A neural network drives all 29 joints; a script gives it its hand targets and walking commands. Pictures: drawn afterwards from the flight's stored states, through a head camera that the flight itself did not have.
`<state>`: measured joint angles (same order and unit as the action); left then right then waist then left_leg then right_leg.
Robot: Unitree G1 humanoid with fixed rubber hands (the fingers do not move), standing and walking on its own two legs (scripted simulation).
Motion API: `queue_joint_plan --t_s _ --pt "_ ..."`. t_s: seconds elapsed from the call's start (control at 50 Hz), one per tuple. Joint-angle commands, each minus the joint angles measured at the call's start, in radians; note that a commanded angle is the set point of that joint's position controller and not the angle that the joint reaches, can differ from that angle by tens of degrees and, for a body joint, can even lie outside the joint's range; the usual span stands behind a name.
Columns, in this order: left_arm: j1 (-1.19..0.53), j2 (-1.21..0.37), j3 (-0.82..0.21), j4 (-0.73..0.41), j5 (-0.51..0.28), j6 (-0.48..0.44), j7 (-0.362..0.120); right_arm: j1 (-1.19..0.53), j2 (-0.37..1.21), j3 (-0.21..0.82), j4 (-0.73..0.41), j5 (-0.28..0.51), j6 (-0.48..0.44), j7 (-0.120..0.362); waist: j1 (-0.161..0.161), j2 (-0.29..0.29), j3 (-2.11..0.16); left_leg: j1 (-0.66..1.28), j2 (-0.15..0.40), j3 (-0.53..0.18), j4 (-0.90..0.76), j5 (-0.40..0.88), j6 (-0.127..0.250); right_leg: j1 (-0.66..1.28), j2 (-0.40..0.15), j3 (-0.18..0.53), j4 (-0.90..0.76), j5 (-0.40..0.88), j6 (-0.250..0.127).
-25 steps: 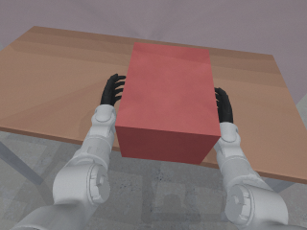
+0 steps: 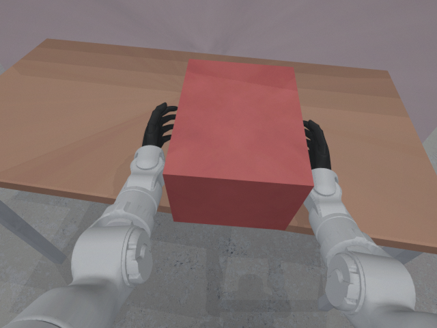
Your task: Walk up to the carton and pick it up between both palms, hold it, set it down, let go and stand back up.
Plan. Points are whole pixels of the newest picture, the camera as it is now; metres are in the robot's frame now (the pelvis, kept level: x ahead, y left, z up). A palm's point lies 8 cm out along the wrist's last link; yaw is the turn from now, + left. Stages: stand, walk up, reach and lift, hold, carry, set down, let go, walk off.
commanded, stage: reach and lift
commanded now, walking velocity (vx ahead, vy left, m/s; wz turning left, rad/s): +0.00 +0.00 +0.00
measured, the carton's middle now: (235, 141) +0.46 +0.02 +0.08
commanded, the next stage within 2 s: hold in 1.92 s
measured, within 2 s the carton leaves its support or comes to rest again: neither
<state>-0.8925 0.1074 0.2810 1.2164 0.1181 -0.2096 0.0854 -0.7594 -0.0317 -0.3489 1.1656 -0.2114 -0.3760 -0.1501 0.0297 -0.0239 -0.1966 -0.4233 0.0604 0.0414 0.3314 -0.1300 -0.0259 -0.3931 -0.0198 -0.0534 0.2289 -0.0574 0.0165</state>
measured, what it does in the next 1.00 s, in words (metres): stands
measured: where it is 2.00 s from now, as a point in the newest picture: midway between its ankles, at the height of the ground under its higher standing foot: outside the picture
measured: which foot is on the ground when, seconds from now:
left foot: down 0.00-1.00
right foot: down 0.00-1.00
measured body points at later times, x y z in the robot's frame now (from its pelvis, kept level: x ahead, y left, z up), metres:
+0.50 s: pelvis -0.01 +0.00 +0.00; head -0.04 +0.02 +0.45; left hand +0.41 +0.18 +0.17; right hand +0.40 -0.14 +0.16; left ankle +0.00 +0.13 -0.75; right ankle +0.02 -0.13 -0.75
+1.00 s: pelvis -0.02 +0.01 +0.00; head -0.06 +0.02 +0.45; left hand +0.39 +0.17 +0.18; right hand +0.38 -0.15 +0.17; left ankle +0.00 +0.13 -0.75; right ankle +0.02 -0.13 -0.75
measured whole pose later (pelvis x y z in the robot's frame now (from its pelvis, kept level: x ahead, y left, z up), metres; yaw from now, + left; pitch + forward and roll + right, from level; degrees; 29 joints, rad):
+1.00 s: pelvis -0.02 +0.01 +0.00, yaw +2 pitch -2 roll -2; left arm -0.73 0.08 0.23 0.49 0.10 0.57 0.12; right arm -0.73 -0.13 -0.01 0.71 0.27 0.29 -0.18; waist -0.08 0.00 -0.08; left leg -0.19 0.04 -0.01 0.39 -0.18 -0.02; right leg -0.13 -0.02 -0.06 0.27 -0.10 0.03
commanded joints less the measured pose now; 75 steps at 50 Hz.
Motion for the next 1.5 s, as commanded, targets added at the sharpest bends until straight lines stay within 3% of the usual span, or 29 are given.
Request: queue_joint_plan --t_s 0.0,0.1,0.18,0.28,0.34,0.42,0.56,0.68,0.76,0.86,1.0,1.02,1.08,1.14,1.26,1.34,1.48 --pt "-0.712 -0.728 -0.354 -0.265 -0.048 -0.084 -0.138 -0.860 0.599 0.443 -0.271 0.022 -0.074 0.146 -0.020 0.067 -0.739 0.322 -0.070 0.023 0.093 0.455 -0.048 0.391 0.071 -0.019 0.111 0.472 -0.007" --pt "-0.724 -0.761 -0.451 -0.420 -0.113 -0.053 -0.124 -0.852 0.649 0.564 -0.406 0.140 0.004 0.120 -0.045 0.076 -0.744 0.312 -0.083 -0.020 0.127 0.488 -0.046 0.404 0.077 0.005 0.132 0.512 0.001" --pt "-0.721 -0.778 -0.513 -0.554 -0.144 0.021 -0.117 -0.860 0.660 0.642 -0.534 0.225 0.093 0.103 -0.058 0.070 -0.721 0.315 -0.093 -0.048 0.137 0.473 -0.038 0.412 0.078 0.019 0.133 0.475 0.003" --pt "-0.722 -0.814 -0.572 -0.726 -0.176 0.198 -0.117 -0.925 0.660 0.694 -0.719 0.327 0.239 0.086 -0.071 0.049 -0.670 0.355 -0.096 -0.066 0.126 0.406 -0.023 0.388 0.080 0.026 0.102 0.323 -0.008" --pt "-0.727 -0.842 -0.571 -0.769 -0.184 0.312 -0.122 -0.983 0.650 0.689 -0.792 0.379 0.323 0.085 -0.077 0.039 -0.620 0.382 -0.100 -0.069 0.107 0.344 -0.014 0.387 0.078 0.026 0.080 0.233 -0.013" --pt "-0.742 -0.859 -0.512 -0.738 -0.158 0.414 -0.141 -1.045 0.622 0.635 -0.785 0.406 0.399 0.087 -0.088 0.043 -0.520 0.415 -0.104 -0.064 0.065 0.250 -0.011 0.395 0.075 0.022 0.048 0.134 -0.012" --pt "-0.713 -0.788 -0.366 -0.657 -0.058 0.535 -0.172 -0.984 0.555 0.492 -0.582 0.380 0.484 0.103 -0.111 0.069 -0.294 0.422 -0.104 -0.047 -0.021 0.108 -0.026 0.392 0.068 0.001 0.001 -0.007 -0.001" --pt "-0.713 -0.779 -0.362 -0.725 -0.043 0.588 -0.173 -0.988 0.550 0.485 -0.588 0.407 0.501 0.122 -0.121 0.095 -0.301 0.465 -0.099 -0.043 -0.012 0.173 -0.042 0.400 0.080 -0.013 0.006 0.012 0.002" --pt "-0.716 -0.811 -0.427 -0.811 -0.079 0.612 -0.157 -1.024 0.565 0.546 -0.694 0.463 0.512 0.121 -0.127 0.109 -0.368 0.516 -0.093 -0.054 0.025 0.260 -0.049 0.387 0.093 -0.013 0.012 0.049 -0.003" --pt "-0.697 -0.833 -0.524 -0.947 -0.141 0.654 -0.126 -1.041 0.607 0.648 -0.867 0.537 0.556 0.110 -0.126 0.088 -0.443 0.506 -0.095 -0.063 0.058 0.297 -0.035 0.394 0.105 -0.001 0.034 0.104 -0.005" --pt "-0.673 -0.806 -0.577 -1.052 -0.190 0.725 -0.111 -1.041 0.626 0.712 -1.020 0.595 0.651 0.090 -0.107 0.046 -0.474 0.414 -0.112 -0.068 0.051 0.192 0.001 0.414 0.102 0.023 0.052 0.113 0.007" --pt "-0.681 -0.794 -0.548 -1.031 -0.179 0.716 -0.113 -1.057 0.660 0.721 -1.031 0.578 0.644 0.086 -0.083 0.023 -0.462 0.371 -0.120 -0.080 0.046 0.151 0.011 0.414 0.091 0.032 0.055 0.084 0.023" --pt "-0.661 -0.772 -0.529 -1.007 -0.169 0.717 -0.123 -1.043 0.680 0.723 -1.032 0.573 0.658 0.078 -0.076 0.017 -0.471 0.360 -0.126 -0.078 0.031 0.108 0.028 0.435 0.082 0.043 0.058 0.095 0.029" --pt "-0.639 -0.753 -0.513 -0.977 -0.155 0.735 -0.132 -1.024 0.665 0.712 -1.001 0.579 0.683 0.069 -0.085 0.028 -0.424 0.354 -0.128 -0.077 0.026 0.090 0.025 0.432 0.080 0.048 0.054 0.103 0.030" --pt "-0.627 -0.734 -0.504 -1.003 -0.136 0.767 -0.155 -0.941 0.626 0.676 -0.919 0.586 0.727 0.054 -0.133 0.050 -0.369 0.383 -0.129 -0.078 0.019 0.115 -0.002 0.443 0.083 0.039 0.049 0.131 0.033" --pt "-0.648 -0.743 -0.535 -1.062 -0.159 0.771 -0.159 -0.937 0.622 0.686 -0.958 0.612 0.739 0.051 -0.154 0.065 -0.391 0.416 -0.127 -0.090 0.038 0.193 -0.023 0.451 0.092 0.029 0.055 0.193 0.034" --pt "-0.666 -0.775 -0.581 -1.128 -0.176 0.787 -0.149 -0.964 0.600 0.705 -1.043 0.643 0.752 0.052 -0.159 0.099 -0.441 0.460 -0.118 -0.106 0.065 0.277 -0.052 0.431 0.110 0.017 0.061 0.206 0.023"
